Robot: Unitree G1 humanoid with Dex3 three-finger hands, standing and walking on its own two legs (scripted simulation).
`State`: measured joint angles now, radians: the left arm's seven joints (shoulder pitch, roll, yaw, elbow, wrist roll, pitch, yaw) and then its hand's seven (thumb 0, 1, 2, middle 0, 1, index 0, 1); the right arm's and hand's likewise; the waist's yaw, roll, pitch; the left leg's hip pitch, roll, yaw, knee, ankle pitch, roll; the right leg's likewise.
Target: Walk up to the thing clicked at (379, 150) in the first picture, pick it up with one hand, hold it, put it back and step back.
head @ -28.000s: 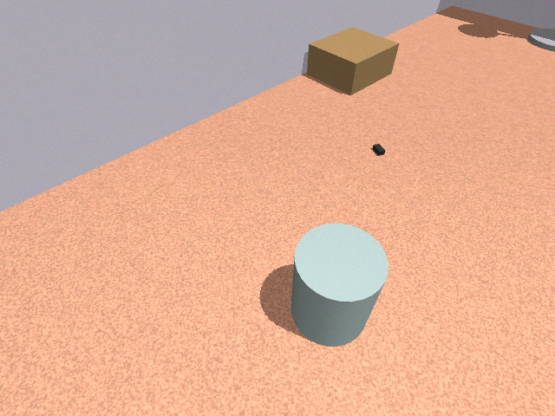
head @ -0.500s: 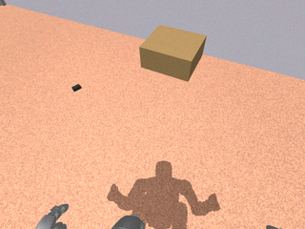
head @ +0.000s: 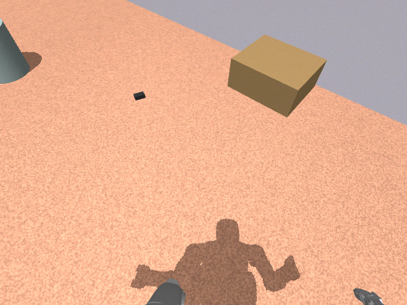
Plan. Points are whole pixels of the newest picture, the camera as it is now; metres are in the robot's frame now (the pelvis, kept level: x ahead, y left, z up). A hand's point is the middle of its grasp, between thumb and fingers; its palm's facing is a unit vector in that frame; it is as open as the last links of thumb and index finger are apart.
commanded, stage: walk up
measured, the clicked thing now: (139, 95) +1.47 +0.50 -0.72
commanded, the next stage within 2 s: stand in 1.28 s
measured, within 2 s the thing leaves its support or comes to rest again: neither
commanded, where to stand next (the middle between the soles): +0.08 +0.00 m, yaw +11 degrees
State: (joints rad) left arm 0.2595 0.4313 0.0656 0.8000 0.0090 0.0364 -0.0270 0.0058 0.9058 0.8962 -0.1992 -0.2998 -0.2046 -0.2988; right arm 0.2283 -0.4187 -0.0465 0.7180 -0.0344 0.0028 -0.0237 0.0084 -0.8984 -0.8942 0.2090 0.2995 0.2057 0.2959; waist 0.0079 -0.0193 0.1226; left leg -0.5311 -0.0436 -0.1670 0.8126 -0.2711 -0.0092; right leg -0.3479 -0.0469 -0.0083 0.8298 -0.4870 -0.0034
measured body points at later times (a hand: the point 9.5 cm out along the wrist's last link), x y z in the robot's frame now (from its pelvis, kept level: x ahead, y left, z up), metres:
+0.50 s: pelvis +0.01 +0.01 +0.02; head +0.04 +0.03 +0.47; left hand -0.01 +0.35 -0.10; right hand +0.16 -0.27 -0.09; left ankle +0.03 +0.14 -0.70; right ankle +0.03 -0.13 -0.66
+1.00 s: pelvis +0.02 +0.00 +0.03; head +0.03 +0.01 +0.48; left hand +0.04 +0.32 -0.10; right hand +0.17 -0.28 -0.09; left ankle +0.00 +0.12 -0.70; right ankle +0.08 -0.13 -0.70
